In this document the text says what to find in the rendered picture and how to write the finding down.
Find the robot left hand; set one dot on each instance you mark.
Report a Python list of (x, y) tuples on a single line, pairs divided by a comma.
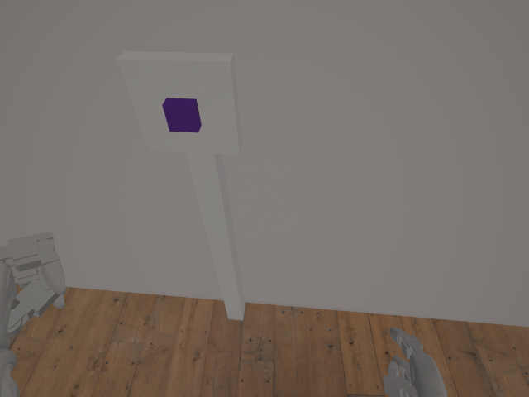
[(32, 263)]

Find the panel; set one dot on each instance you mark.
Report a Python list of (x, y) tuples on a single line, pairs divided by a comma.
[(150, 78)]

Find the robot right hand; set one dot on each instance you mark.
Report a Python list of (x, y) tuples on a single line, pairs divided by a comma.
[(420, 377)]

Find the button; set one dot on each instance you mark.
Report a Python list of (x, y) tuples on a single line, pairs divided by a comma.
[(182, 114)]

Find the robot left forearm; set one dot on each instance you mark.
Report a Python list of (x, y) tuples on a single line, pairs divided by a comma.
[(8, 387)]

